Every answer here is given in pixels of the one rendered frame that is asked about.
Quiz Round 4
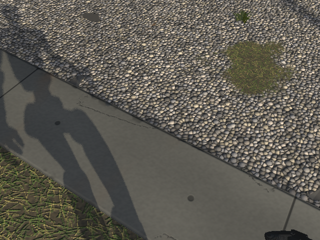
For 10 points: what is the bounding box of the robot right hand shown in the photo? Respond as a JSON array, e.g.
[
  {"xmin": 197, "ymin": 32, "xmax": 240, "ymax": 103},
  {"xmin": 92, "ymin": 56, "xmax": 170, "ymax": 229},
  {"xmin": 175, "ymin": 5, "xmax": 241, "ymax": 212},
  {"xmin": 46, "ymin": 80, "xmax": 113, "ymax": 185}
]
[{"xmin": 264, "ymin": 229, "xmax": 312, "ymax": 240}]

